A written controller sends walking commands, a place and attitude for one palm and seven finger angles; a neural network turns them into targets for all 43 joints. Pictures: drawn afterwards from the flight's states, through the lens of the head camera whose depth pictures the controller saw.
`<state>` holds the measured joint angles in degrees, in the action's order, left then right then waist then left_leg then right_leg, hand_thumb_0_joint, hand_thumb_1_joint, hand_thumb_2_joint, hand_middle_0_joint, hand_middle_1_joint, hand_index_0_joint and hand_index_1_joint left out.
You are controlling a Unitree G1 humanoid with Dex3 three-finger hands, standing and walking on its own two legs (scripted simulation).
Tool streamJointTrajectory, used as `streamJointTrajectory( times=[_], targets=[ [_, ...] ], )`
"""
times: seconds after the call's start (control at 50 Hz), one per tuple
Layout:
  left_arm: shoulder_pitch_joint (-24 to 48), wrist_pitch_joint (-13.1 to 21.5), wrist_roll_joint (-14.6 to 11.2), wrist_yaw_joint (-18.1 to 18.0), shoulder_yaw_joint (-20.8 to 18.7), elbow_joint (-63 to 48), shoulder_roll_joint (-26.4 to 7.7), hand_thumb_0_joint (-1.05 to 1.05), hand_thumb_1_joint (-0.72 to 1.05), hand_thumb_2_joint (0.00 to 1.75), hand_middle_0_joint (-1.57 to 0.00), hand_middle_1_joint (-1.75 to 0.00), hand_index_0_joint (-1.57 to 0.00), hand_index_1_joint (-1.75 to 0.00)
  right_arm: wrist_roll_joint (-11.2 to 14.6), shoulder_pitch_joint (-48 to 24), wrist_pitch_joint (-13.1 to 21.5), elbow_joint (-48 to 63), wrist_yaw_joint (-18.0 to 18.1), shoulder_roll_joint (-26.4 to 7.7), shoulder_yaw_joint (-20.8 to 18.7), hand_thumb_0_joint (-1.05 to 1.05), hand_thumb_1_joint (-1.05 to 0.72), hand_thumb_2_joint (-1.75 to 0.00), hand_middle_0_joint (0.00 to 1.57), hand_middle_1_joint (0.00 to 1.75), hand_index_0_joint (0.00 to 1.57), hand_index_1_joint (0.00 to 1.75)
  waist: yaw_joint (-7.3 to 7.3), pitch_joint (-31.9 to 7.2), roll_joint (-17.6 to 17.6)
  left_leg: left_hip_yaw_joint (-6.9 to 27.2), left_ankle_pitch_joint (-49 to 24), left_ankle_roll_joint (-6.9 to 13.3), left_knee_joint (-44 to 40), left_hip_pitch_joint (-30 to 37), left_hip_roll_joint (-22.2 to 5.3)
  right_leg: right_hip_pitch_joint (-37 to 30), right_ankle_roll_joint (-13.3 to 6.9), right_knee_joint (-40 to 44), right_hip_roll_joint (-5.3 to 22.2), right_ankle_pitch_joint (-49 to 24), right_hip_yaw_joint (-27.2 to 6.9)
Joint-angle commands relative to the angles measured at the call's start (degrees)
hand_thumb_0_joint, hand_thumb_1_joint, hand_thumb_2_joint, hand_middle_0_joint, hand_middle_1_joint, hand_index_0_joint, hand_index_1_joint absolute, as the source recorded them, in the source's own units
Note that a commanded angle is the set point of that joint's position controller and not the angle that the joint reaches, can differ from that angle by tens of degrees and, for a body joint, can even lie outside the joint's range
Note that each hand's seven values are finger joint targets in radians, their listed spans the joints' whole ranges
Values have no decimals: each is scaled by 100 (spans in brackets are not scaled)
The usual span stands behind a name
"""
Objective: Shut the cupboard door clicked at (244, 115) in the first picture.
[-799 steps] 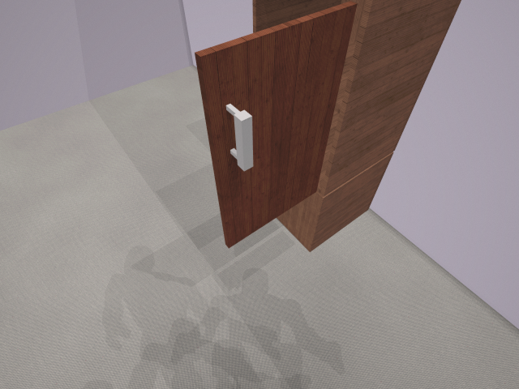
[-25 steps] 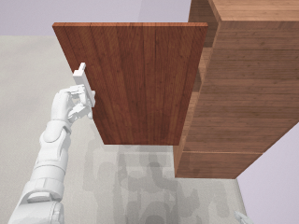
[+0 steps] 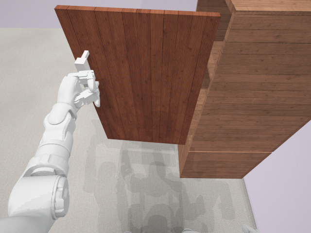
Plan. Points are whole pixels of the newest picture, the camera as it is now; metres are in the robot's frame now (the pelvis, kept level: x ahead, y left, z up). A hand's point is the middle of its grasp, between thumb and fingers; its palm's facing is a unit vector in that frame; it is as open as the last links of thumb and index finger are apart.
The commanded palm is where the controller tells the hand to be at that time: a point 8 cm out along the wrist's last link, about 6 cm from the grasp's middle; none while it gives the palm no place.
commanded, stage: push the door shut along its arc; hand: left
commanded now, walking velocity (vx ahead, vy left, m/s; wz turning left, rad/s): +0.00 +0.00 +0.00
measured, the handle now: (89, 74) +0.52 +0.19 +0.10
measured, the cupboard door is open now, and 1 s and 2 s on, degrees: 86 70 55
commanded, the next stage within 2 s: pull the fist back off the door in 1.46 s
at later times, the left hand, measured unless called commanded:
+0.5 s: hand (108, 76) +0.50 +0.13 +0.11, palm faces -0.23 -0.97 -0.01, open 3.1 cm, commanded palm +0.50 +0.17 +0.11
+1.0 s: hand (124, 62) +0.56 +0.09 +0.12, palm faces -0.34 -0.94 +0.00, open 3.0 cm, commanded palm +0.57 +0.14 +0.11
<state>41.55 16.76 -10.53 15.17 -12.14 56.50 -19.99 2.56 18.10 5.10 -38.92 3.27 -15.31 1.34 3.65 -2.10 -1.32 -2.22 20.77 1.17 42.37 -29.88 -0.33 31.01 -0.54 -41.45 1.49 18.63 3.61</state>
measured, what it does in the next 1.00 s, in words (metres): stands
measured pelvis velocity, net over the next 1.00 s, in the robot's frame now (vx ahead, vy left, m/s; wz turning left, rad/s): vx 0.01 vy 0.00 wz -0.03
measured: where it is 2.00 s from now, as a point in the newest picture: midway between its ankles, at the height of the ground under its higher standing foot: outside the picture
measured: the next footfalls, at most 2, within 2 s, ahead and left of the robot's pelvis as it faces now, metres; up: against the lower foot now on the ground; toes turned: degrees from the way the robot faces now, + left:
none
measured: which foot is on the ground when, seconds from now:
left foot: down 0.00-1.00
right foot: down 0.00-1.00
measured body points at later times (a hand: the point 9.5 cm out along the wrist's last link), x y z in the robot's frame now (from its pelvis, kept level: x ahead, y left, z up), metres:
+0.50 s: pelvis -0.01 +0.00 -0.01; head +0.10 +0.00 +0.43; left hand +0.51 +0.19 +0.12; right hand -0.01 -0.28 -0.13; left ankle +0.00 +0.10 -0.71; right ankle +0.02 -0.12 -0.71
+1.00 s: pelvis +0.01 +0.00 -0.02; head +0.14 +0.00 +0.41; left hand +0.57 +0.14 +0.12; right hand -0.03 -0.27 -0.13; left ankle +0.00 +0.10 -0.71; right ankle +0.02 -0.12 -0.71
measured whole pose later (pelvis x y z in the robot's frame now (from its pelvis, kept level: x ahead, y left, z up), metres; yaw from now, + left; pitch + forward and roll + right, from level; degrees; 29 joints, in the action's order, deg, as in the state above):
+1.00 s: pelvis +0.01 +0.00 -0.02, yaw -2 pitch +20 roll -2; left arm 69.4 13.2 -5.2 25.6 -17.0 76.0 -32.4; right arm 0.1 23.6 2.6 -38.8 3.2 -17.0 1.6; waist 13.5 -2.7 -2.6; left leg -2.4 23.9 1.3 50.4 -46.1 -2.2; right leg 46.6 -0.6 -47.1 -0.2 20.0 3.2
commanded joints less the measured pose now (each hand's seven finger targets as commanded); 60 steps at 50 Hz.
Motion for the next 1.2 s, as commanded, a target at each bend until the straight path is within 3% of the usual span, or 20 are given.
streamJointTrajectory(
  times=[0.0,0.08,0.14,0.16,0.26,0.36,0.44,0.48,0.58,0.6,0.68,0.72,0.76,0.82,0.86,0.96,0.98,1.02,1.06,1.18],
  targets=[
    [3486,480,-69,192,-3,-1073,-958,0,90,90,-130,-150,-130,-150,-26,448,181,431,50,-946,-316,0,-90,-90,20,30,20,30,451,-1965,7,404,-1207,7,-495,1002,24,-406,-100,428,-213,-1307,-178],
    [3795,499,-81,324,104,-937,-875,0,90,90,-130,-150,-130,-150,-37,562,213,351,42,-981,-332,0,-90,-90,20,30,20,30,542,-2162,-180,471,-1193,-9,-445,1123,13,-161,-105,397,-232,-1208,-172],
    [4126,442,-56,387,-13,-564,-1173,0,90,90,-130,-150,-130,-150,-38,677,184,263,63,-1056,-315,0,-90,-90,20,30,20,30,683,-1969,35,482,-872,28,-425,762,11,-47,-78,416,-236,-962,-202],
    [4197,433,-29,409,-8,-486,-1180,0,90,90,-130,-150,-130,-150,-47,698,193,261,60,-1056,-317,0,-90,-90,20,30,20,30,678,-1986,-142,463,-789,26,-399,726,23,13,-81,411,-232,-876,-225],
    [4504,388,15,562,-289,-134,-1651,0,90,90,-130,-150,-130,-150,-83,910,192,195,62,-1137,-318,0,-90,-90,20,30,20,30,760,-2255,-82,487,-860,54,-241,527,18,-20,-72,334,-241,-960,-275],
    [4785,383,25,769,-144,-126,-1544,0,90,90,-130,-150,-130,-150,-125,1068,162,175,32,-1148,-333,0,-90,-90,20,30,20,30,823,-2615,-536,556,-1297,18,-63,856,-13,301,-94,203,-271,-1170,-214],
    [4882,310,60,778,-399,19,-1859,0,90,90,-130,-150,-130,-150,-144,1217,93,170,31,-1199,-353,0,-90,-90,20,30,20,30,857,-2736,-346,577,-1506,40,34,764,-33,309,-77,142,-297,-1332,-207],
    [5006,270,110,779,-165,47,-1620,0,90,90,-130,-150,-130,-150,-141,1217,73,177,6,-1159,-344,0,-90,-90,20,30,20,30,932,-2600,-445,545,-1375,45,63,707,-24,461,-64,166,-302,-1224,-210],
    [5233,173,203,755,-513,319,-2144,0,90,90,-130,-150,-130,-150,-168,1363,5,175,22,-1214,-330,0,-90,-90,20,30,20,30,968,-2635,-301,534,-1388,71,133,378,-13,313,-60,102,-308,-1335,-239],
    [5331,205,208,776,-346,268,-1954,0,90,90,-130,-150,-130,-150,-176,1387,7,171,20,-1191,-322,0,-90,-90,20,30,20,30,989,-2697,-561,555,-1577,62,165,575,1,452,-82,47,-319,-1393,-197],
    [5355,147,208,865,-338,406,-1902,0,90,90,-130,-150,-130,-150,-210,1428,-29,152,1,-1211,-350,0,-90,-90,20,30,20,30,1043,-2825,-440,569,-1684,51,264,687,-32,582,-64,45,-345,-1455,-192],
    [5436,89,196,908,-622,516,-2297,0,90,90,-130,-150,-130,-150,-204,1490,-58,149,40,-1256,-340,0,-90,-90,20,30,20,30,1053,-2871,-260,526,-1730,87,297,457,-14,372,-50,22,-350,-1643,-234],
    [5639,44,268,931,-464,539,-2200,0,90,90,-130,-150,-130,-150,-219,1501,-69,155,44,-1229,-324,0,-90,-90,20,30,20,30,1106,-2798,-392,531,-1670,82,322,360,-1,462,-47,-8,-342,-1604,-226],
    [5539,56,306,910,-766,559,-2551,0,90,90,-130,-150,-130,-150,-252,1575,-94,187,45,-1254,-333,0,-90,-90,20,30,20,30,1030,-3085,-466,536,-2009,75,402,470,-2,361,-63,-91,-354,-1880,-228],
    [5559,-1,361,951,-602,699,-2400,0,90,90,-130,-150,-130,-150,-260,1588,-130,187,38,-1225,-330,0,-90,-90,20,30,20,30,1091,-2985,-436,492,-1996,79,443,346,0,395,-42,-92,-355,-1941,-235],
    [5799,-103,446,1022,-591,854,-2525,0,90,90,-130,-150,-130,-150,-276,1669,-204,200,65,-1254,-337,0,-90,-90,20,30,20,30,1202,-2943,-303,456,-1877,106,534,94,15,388,-18,-102,-369,-1968,-256],
    [6024,-99,457,1041,-506,778,-2477,0,90,90,-130,-150,-130,-150,-276,1699,-204,164,73,-1259,-349,0,-90,-90,20,30,20,30,1282,-2907,-369,482,-1856,104,535,147,5,495,-22,-100,-368,-1919,-235],
    [6073,-88,435,1095,-491,731,-2429,0,90,90,-130,-150,-130,-150,-294,1721,-195,129,85,-1264,-356,0,-90,-90,20,30,20,30,1253,-3166,-577,514,-2090,87,596,440,6,608,-48,-146,-386,-1987,-215],
    [6263,-156,417,1140,-398,857,-2335,0,90,90,-130,-150,-130,-150,-307,1753,-201,56,95,-1276,-357,0,-90,-90,20,30,20,30,1381,-3026,-475,531,-1996,106,627,397,-11,781,-31,-113,-391,-1869,-197],
    [6780,-221,410,1183,-141,976,-2016,0,90,90,-130,-150,-130,-150,-361,1801,-161,-124,84,-1299,-359,0,-90,-90,20,30,20,30,1563,-2969,-763,633,-1971,89,746,594,-37,1337,-66,-165,-417,-1562,-98]
  ],
)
